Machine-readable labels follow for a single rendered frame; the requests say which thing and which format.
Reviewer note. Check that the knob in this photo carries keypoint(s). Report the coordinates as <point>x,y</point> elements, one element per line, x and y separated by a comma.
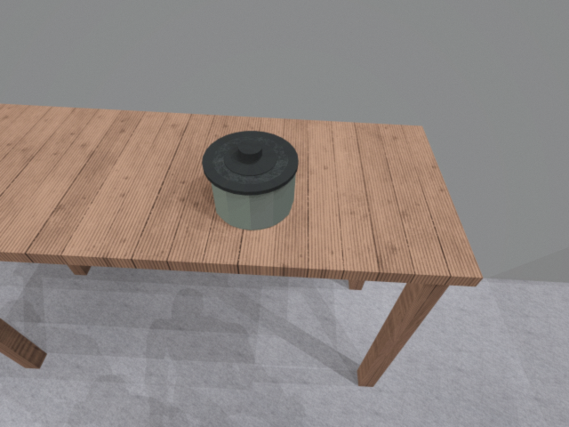
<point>250,150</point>

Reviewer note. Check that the table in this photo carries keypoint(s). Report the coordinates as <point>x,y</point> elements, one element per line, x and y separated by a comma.
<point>127,189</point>

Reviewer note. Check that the pot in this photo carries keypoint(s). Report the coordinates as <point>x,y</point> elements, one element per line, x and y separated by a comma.
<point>254,212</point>

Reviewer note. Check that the lid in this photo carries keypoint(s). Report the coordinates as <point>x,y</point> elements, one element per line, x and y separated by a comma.
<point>227,171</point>

